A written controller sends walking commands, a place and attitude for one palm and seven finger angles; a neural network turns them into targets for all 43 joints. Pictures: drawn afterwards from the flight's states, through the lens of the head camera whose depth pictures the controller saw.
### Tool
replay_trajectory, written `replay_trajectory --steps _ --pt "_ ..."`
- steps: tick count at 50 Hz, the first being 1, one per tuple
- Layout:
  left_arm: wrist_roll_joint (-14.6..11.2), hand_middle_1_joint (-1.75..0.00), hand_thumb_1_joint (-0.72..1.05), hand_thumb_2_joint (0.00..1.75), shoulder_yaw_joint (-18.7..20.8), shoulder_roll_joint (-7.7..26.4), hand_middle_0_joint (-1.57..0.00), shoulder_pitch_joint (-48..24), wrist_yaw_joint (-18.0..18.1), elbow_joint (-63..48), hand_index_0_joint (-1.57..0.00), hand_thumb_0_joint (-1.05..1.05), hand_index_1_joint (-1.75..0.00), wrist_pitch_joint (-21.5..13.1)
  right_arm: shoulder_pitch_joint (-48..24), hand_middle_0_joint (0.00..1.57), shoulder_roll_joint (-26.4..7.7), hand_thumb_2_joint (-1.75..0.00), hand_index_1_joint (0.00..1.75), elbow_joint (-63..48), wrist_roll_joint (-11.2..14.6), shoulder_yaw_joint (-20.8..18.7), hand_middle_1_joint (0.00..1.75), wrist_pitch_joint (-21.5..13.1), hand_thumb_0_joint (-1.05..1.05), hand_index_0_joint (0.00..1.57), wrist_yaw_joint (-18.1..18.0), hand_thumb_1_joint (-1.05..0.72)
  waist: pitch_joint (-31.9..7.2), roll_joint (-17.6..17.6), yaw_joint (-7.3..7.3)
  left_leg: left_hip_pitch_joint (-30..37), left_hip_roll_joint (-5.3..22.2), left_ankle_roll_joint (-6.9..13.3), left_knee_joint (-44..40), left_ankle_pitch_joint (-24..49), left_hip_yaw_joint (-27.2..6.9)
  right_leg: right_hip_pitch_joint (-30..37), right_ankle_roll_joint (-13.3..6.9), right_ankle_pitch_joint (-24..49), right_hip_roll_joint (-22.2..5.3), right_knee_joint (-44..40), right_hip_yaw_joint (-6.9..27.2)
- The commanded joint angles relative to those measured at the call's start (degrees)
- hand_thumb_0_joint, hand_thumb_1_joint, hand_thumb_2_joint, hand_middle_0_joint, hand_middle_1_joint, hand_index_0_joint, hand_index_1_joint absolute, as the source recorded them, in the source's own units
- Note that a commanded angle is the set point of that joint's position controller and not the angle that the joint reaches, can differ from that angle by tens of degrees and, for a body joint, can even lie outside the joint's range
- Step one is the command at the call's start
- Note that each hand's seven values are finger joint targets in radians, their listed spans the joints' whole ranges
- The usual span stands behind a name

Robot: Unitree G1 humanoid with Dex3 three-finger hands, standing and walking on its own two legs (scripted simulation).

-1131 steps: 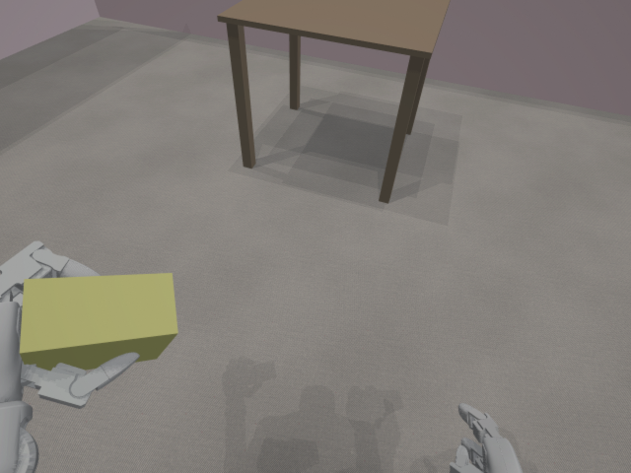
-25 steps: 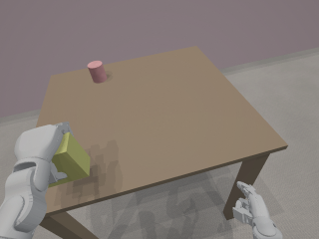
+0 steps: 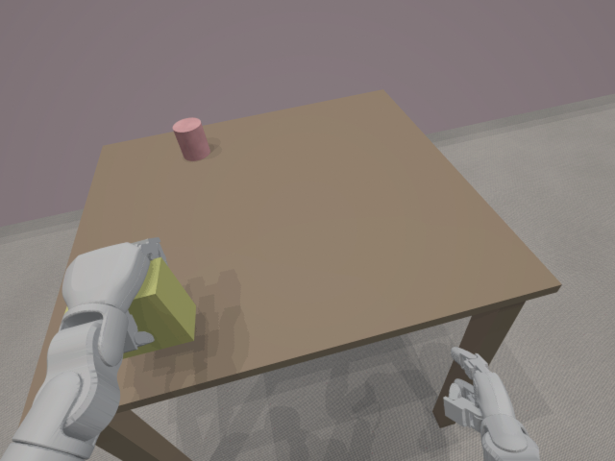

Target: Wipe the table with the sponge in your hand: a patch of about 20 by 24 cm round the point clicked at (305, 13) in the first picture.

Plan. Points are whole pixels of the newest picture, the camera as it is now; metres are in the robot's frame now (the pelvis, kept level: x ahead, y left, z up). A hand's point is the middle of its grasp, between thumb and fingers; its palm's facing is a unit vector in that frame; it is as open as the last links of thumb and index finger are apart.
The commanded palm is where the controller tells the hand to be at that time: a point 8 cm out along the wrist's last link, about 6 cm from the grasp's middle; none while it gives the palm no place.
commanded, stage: move the sponge above the wiping area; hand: left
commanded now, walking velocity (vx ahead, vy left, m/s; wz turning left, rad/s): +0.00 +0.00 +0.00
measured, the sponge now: (144, 318) +0.25 +0.28 +0.06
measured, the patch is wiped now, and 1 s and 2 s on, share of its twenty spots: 0.00 0.00 0.00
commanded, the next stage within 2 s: lower the sponge onto the table in 1.44 s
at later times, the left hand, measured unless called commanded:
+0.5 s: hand (142, 298) +0.26 +0.28 +0.09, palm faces +0.00 -0.09 -1.00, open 10.0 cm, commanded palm +0.24 +0.27 +0.15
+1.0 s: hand (155, 283) +0.29 +0.27 +0.08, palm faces +0.01 -0.08 -1.00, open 10.0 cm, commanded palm +0.26 +0.27 +0.15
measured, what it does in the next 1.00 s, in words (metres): stands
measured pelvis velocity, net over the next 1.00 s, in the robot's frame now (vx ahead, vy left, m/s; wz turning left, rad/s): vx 0.00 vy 0.00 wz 0.00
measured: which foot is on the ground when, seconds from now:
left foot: down 0.00-1.00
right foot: down 0.00-1.00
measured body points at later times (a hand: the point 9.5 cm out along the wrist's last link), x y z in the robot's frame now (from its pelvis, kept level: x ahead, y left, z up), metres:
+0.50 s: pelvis +0.00 -0.01 +0.00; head +0.00 -0.05 +0.45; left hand +0.26 +0.28 +0.14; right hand +0.24 -0.21 -0.09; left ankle +0.03 +0.11 -0.74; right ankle -0.01 -0.09 -0.74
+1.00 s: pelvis +0.00 +0.00 +0.00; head +0.00 -0.04 +0.45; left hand +0.29 +0.27 +0.14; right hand +0.23 -0.21 -0.10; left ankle +0.03 +0.11 -0.74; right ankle -0.01 -0.09 -0.74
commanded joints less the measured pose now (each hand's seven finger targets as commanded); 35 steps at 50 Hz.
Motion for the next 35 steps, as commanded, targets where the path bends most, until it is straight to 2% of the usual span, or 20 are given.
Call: replay_trajectory --steps 1,3,4,5,7,9,10,11,14,15,19,20,23,24,25,29,30,31,34,35 --pt "2.5 -1.6 0.1 1.3 8.0 12.4 -1.2 -16.2 3.2 -10.5 -1.2 0.0 -1.6 -0.1 -12.1 0.2 -5.2 -0.9 0.3 -9.8 0.2 -1.9 0.3 -2.9 0.0 0.2 -0.1 -0.9 -13.1 -3.5 -0.46 6.6 -1.4 1.5 -0.9 10.0 -5.4 -0.8 -1.4 9.4 -0.9 -4.2 7.1" --pt "2.7 -1.6 0.1 1.3 8.1 12.8 -1.2 -16.4 3.4 -9.5 -1.2 0.0 -1.6 0.0 -11.8 0.2 -5.6 -0.9 0.3 -9.6 0.2 -2.3 0.3 -2.5 0.0 0.2 -0.1 -0.9 -12.9 -2.4 -0.41 6.3 -1.6 1.4 -1.1 9.8 -5.6 -0.8 -1.4 9.2 -0.9 -4.3 7.1" --pt "2.8 -1.6 0.1 1.3 10.2 15.0 -1.2 -17.2 3.9 -10.2 -1.2 0.0 -1.6 0.2 -13.0 0.2 -5.6 -0.9 0.3 -9.7 0.2 -2.0 0.3 -2.7 0.0 0.2 -0.2 -0.9 -12.8 -1.8 0.07 6.7 -1.6 1.4 -1.4 8.9 -5.9 -0.7 -2.0 8.0 -0.4 -4.4 8.7" --pt "2.5 -1.6 0.1 1.3 7.5 11.7 -1.2 -17.2 3.8 -10.6 -1.2 0.0 -1.6 0.1 -12.5 0.2 -5.3 -0.9 0.3 -10.3 0.2 -2.1 0.3 -2.9 0.0 0.2 -0.2 -0.9 -14.1 -1.8 -0.2 6.7 -1.5 1.6 -0.8 9.9 -5.1 0.2 -1.8 9.9 -1.0 -3.8 7.1" --pt "2.8 -1.6 0.1 1.3 8.5 13.1 -1.2 -16.3 3.7 -8.4 -1.2 0.0 -1.6 0.0 -11.6 0.2 -5.8 -0.9 0.3 -9.4 0.1 -2.4 0.3 -2.6 0.0 0.2 -0.2 -0.9 -13.7 -3.4 -0.5 6.6 -1.7 1.6 -0.4 10.3 -5.2 -0.4 -1.4 10.7 -0.9 -4.1 7.6" --pt "2.7 -1.6 0.1 1.3 10.5 14.9 -1.2 -15.0 4.0 -10.6 -1.2 0.0 -1.6 -0.2 -13.0 0.2 -5.7 -0.9 0.3 -9.8 0.2 -2.3 0.3 -2.8 0.0 0.2 0.0 -0.9 -14.0 -2.0 0.24 7.2 -1.8 1.5 -0.5 10.7 -5.6 0.2 -2.0 11.1 -0.5 -4.0 9.2" --pt "2.1 -1.6 0.1 1.3 6.9 10.5 -1.2 -14.7 3.8 -11.0 -1.2 0.0 -1.6 -0.2 -12.4 0.2 -5.2 -0.9 0.3 -10.6 0.2 -2.3 0.3 -2.9 0.0 0.2 0.0 -0.9 -14.5 -2.3 -0.27 6.8 -1.6 1.8 0.0 11.2 -4.8 0.6 -1.6 12.4 -1.1 -3.5 7.2" --pt "2.3 -1.6 0.1 1.3 8.1 12.0 -1.2 -14.2 3.8 -9.8 -1.2 0.0 -1.6 -0.4 -11.3 0.2 -5.4 -0.9 0.3 -9.9 0.3 -2.4 0.3 -3.0 0.0 0.2 0.0 -0.9 -14.3 -4.2 -0.51 6.6 -1.7 1.7 0.1 11.7 -5.1 0.1 -1.3 13.0 -1.0 -3.6 7.6" --pt "2.5 -1.6 0.1 1.3 9.8 14.3 -1.2 -16.2 3.9 -7.8 -1.2 0.0 -1.6 0.3 -12.5 0.2 -6.0 -0.9 0.3 -9.5 0.4 -2.3 0.3 -2.5 0.0 0.2 -0.2 -0.9 -11.1 -3.6 -0.59 5.8 -1.8 1.5 -0.7 8.8 -5.3 -1.5 -1.7 9.6 -0.6 -4.6 9.1" --pt "2.3 -1.6 0.1 1.3 7.5 11.9 -1.2 -17.3 3.9 -7.2 -1.2 0.0 -1.6 0.2 -11.6 0.2 -5.7 -0.9 0.3 -9.9 0.5 -2.5 0.3 -2.6 0.0 0.2 -0.4 -0.9 -12.3 -3.7 -0.95 5.5 -1.7 1.8 -0.3 8.4 -4.6 -0.9 -1.3 9.6 -1.0 -4.3 7.6" --pt "2.7 -1.6 0.1 1.3 9.2 14.4 -1.2 -19.6 4.3 -7.7 -1.2 0.0 -1.6 -1.2 -11.9 0.2 -5.8 -0.9 0.3 -9.5 0.5 -2.5 0.3 -3.0 0.0 0.2 -0.7 -0.9 -13.0 -2.1 -0.89 6.7 -2.0 1.7 -0.4 8.4 -5.3 -1.5 -1.7 9.0 -0.5 -4.7 8.8" --pt "2.4 -1.6 0.1 1.3 7.3 11.9 -1.2 -19.1 4.3 -7.2 -1.2 0.0 -1.6 -1.5 -11.1 0.2 -5.5 -0.9 0.3 -9.9 0.4 -2.6 0.3 -3.3 0.0 0.2 -0.9 -0.9 -14.5 -2.7 -0.89 6.7 -2.0 2.1 0.1 9.2 -4.7 -0.5 -1.3 10.4 -0.9 -4.1 7.3" --pt "2.9 -1.6 0.1 1.3 7.9 12.4 -1.2 -18.1 4.7 -6.0 -1.2 0.0 -1.6 -2.5 -10.0 0.2 -5.9 -0.9 0.3 -9.2 0.3 -3.1 0.3 -3.2 0.0 0.2 -0.7 -0.9 -14.7 -2.8 -0.99 6.5 -2.0 1.9 0.4 10.2 -4.8 -0.9 -1.1 12.1 -1.0 -4.0 7.7" --pt "2.7 -1.6 0.1 1.3 10.1 14.4 -1.2 -17.8 5.1 -6.7 -1.2 0.0 -1.6 -2.5 -11.0 0.2 -5.9 -0.9 0.3 -9.2 0.3 -3.0 0.3 -3.4 0.0 0.2 -0.7 -0.9 -14.3 -2.0 -0.45 6.8 -2.0 1.7 0.2 10.0 -5.1 -0.6 -1.8 11.6 -0.6 -4.1 9.0" --pt "2.6 -1.6 0.1 1.3 8.0 11.7 -1.2 -17.0 5.2 -5.8 -1.2 0.0 -1.6 -2.3 -10.3 0.2 -5.7 -0.9 0.3 -9.6 0.3 -3.0 0.3 -3.4 0.0 0.2 -0.6 -0.9 -14.2 -2.6 -0.7 6.0 -1.9 1.9 0.5 10.5 -4.5 -0.2 -1.4 12.8 -0.9 -3.6 7.3" --pt "2.7 -1.6 0.1 1.3 11.2 15.5 -1.2 -18.1 5.7 -2.2 -1.2 0.0 -1.6 -1.2 -10.6 0.2 -6.5 -0.9 0.3 -8.6 0.5 -3.0 0.3 -2.7 0.0 0.2 -0.7 -0.9 -12.1 -3.7 -0.75 4.6 -2.0 1.6 -0.2 8.2 -4.8 -1.3 -1.4 10.3 -0.7 -4.3 8.8" --pt "2.7 -1.6 0.1 1.3 8.0 12.2 -1.2 -19.5 5.4 -2.0 -1.2 0.0 -1.6 -1.0 -10.3 0.2 -6.1 -0.9 0.3 -9.0 0.7 -3.0 0.3 -2.7 0.0 0.2 -0.7 -0.9 -13.2 -3.6 -1.18 4.5 -2.0 1.8 -0.1 8.0 -4.3 -1.1 -1.1 9.9 -0.9 -4.1 7.0" --pt "2.7 -1.6 0.1 1.3 7.3 11.7 -1.2 -20.9 5.4 -2.2 -1.2 0.0 -1.6 -1.3 -10.2 0.2 -5.8 -0.9 0.3 -9.1 0.9 -3.0 0.3 -2.9 0.0 0.2 -0.7 -0.9 -13.2 -4.6 -1.52 4.8 -1.9 1.8 0.1 8.0 -4.3 -1.9 -0.9 9.9 -1.0 -4.1 7.2" --pt "2.9 -1.6 0.1 1.3 8.8 13.9 -1.2 -22.1 5.4 -1.2 -1.2 0.0 -1.6 -1.9 -10.5 0.2 -6.3 -0.9 0.3 -8.5 0.8 -3.1 0.3 -2.9 0.0 0.2 -1.0 -0.9 -13.0 -3.3 -1.55 5.3 -2.1 1.9 0.0 7.0 -4.7 -2.4 -1.3 8.5 -0.5 -4.8 8.6" --pt "2.7 -1.6 0.1 1.3 5.7 10.5 -1.2 -22.3 5.1 -1.4 -1.2 0.0 -1.6 -2.1 -10.0 0.2 -5.8 -0.9 0.3 -9.4 0.8 -3.0 0.3 -3.2 0.0 0.2 -1.0 -0.9 -13.6 -2.1 -1.66 5.0 -2.1 2.1 0.1 6.9 -4.4 -1.9 -1.1 8.4 -1.0 -4.4 6.7"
